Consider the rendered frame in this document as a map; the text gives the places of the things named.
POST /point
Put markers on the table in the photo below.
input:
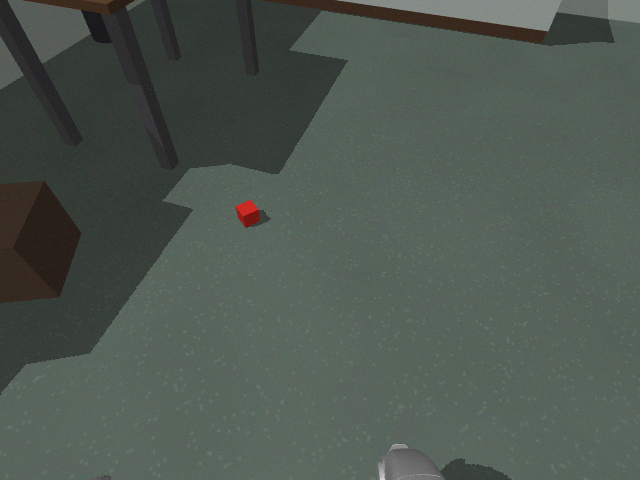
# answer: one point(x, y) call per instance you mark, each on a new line
point(122, 35)

